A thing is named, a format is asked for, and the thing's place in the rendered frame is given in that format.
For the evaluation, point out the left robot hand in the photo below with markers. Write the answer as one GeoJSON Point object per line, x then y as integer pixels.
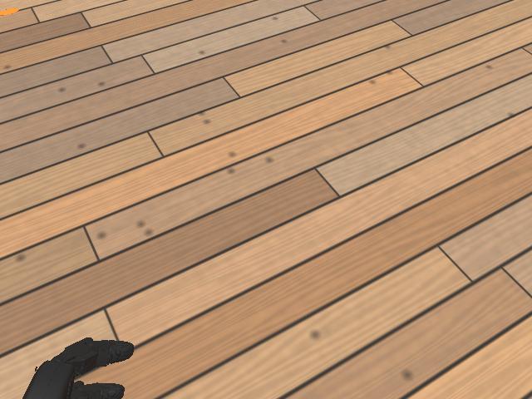
{"type": "Point", "coordinates": [55, 379]}

